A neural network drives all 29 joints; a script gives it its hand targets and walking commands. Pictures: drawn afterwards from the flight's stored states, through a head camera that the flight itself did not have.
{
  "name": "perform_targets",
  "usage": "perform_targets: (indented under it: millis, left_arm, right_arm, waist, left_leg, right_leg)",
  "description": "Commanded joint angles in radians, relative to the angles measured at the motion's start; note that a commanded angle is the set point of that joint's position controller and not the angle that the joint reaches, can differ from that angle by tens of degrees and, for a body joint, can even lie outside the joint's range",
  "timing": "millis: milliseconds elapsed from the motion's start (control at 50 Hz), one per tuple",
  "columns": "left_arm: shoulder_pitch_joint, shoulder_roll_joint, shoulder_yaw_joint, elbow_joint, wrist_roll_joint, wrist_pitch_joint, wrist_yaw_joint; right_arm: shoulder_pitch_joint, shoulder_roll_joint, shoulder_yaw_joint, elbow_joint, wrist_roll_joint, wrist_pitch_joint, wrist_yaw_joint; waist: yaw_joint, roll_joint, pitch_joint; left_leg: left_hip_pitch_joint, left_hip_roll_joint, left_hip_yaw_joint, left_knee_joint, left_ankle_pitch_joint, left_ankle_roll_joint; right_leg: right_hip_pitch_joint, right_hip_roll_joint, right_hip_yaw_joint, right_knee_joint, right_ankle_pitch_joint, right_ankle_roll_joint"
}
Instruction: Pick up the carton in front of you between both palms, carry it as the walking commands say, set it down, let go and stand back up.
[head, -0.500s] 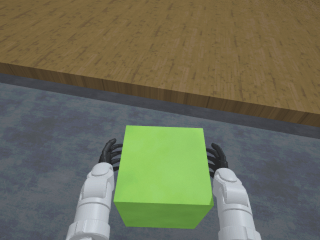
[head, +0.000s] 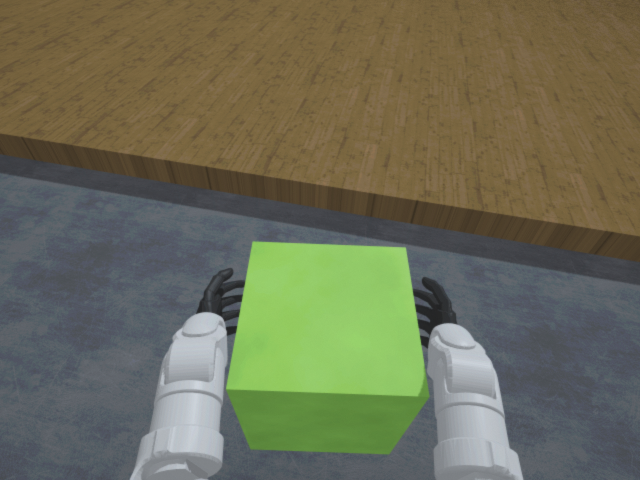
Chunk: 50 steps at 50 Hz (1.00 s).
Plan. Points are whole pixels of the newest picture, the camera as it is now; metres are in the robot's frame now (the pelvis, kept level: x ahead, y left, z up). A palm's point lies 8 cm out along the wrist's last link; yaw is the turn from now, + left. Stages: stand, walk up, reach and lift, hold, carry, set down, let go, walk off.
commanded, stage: reach and lift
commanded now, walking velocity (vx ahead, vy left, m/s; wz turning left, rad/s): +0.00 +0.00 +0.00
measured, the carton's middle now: (324, 353) +0.30 +0.00 -0.04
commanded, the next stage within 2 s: hold in 0.58 s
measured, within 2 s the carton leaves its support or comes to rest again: neither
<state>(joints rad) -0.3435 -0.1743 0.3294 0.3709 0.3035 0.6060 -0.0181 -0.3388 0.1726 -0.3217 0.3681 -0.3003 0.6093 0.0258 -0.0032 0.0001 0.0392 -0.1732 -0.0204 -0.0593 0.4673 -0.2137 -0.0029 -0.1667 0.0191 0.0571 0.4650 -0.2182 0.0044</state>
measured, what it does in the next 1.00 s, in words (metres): stands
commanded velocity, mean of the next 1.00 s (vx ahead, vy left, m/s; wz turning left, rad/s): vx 0.00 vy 0.00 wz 0.00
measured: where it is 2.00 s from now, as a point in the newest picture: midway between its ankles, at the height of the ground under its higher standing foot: (306, 459)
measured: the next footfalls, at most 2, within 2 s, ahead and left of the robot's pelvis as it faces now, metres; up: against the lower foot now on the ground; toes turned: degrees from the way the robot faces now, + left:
right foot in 1.68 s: +0.26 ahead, -0.09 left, +0.00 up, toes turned -10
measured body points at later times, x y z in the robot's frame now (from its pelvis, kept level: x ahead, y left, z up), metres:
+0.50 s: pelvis +0.02 +0.00 +0.01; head -0.01 +0.00 +0.45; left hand +0.32 +0.15 +0.03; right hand +0.32 -0.15 +0.03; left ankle +0.03 +0.12 -0.74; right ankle +0.03 -0.12 -0.74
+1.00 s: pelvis +0.00 +0.00 +0.00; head -0.04 +0.00 +0.45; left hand +0.30 +0.15 +0.05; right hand +0.30 -0.15 +0.05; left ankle +0.03 +0.12 -0.74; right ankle +0.03 -0.12 -0.74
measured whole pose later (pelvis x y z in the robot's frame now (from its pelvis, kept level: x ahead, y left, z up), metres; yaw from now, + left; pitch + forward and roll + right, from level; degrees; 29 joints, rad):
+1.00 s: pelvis +0.00 +0.00 +0.00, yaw +0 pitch -8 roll +0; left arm -0.28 -0.15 0.24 0.22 0.27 0.75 -0.01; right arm -0.27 0.15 -0.23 0.22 -0.26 0.76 0.02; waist 0.00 0.00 0.05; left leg -0.06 -0.02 -0.06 0.39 -0.19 0.00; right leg -0.05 0.02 0.06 0.39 -0.19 0.00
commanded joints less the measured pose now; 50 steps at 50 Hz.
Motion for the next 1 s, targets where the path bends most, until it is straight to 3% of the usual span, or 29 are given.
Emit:
perform_targets:
  millis: [0, 280, 560, 660, 780, 980]
  left_arm:
    - [-0.504, -0.936, -0.565, 0.014, -0.214, -0.011, -0.231]
    - [-0.372, -0.915, -0.609, -0.096, -0.246, 0.023, -0.217]
    - [-0.360, -0.900, -0.636, -0.156, -0.267, 0.055, -0.214]
    - [-0.324, -0.890, -0.697, -0.252, -0.303, 0.093, -0.204]
    - [-0.327, -0.835, -0.632, -0.210, -0.264, 0.132, -0.202]
    - [-0.442, -0.880, -0.642, -0.182, -0.275, 0.119, -0.216]
  right_arm:
    - [-0.516, 0.925, 0.558, 0.006, 0.209, -0.017, 0.225]
    - [-0.384, 0.899, 0.599, -0.104, 0.240, 0.017, 0.212]
    - [-0.371, 0.893, 0.627, -0.165, 0.261, 0.049, 0.206]
    - [-0.336, 0.891, 0.692, -0.260, 0.299, 0.089, 0.194]
    - [-0.335, 0.837, 0.627, -0.215, 0.261, 0.128, 0.192]
    - [-0.450, 0.877, 0.636, -0.186, 0.269, 0.113, 0.206]
  waist:
    - [0.000, 0.001, -0.283]
    - [0.001, 0.002, -0.285]
    - [0.002, -0.001, -0.263]
    - [0.003, 0.000, -0.302]
    - [0.002, 0.000, -0.155]
    - [0.003, 0.000, -0.203]
  left_leg:
    - [0.087, -0.065, -0.008, -0.088, 0.081, 0.006]
    - [0.156, -0.070, -0.019, -0.113, 0.247, -0.002]
    - [0.162, -0.070, -0.018, -0.125, 0.233, 0.001]
    - [0.204, -0.070, -0.024, -0.137, 0.302, -0.002]
    - [0.149, -0.064, -0.013, -0.164, 0.114, 0.004]
    - [0.140, -0.059, -0.008, -0.146, 0.047, 0.006]
  right_leg:
    - [0.074, 0.064, 0.010, -0.090, 0.079, -0.012]
    - [0.137, 0.072, 0.019, -0.114, 0.238, -0.003]
    - [0.148, 0.070, 0.021, -0.125, 0.230, 0.000]
    - [0.191, 0.070, 0.027, -0.139, 0.301, 0.005]
    - [0.130, 0.063, 0.019, -0.166, 0.114, -0.005]
    - [0.120, 0.059, 0.014, -0.145, 0.045, -0.009]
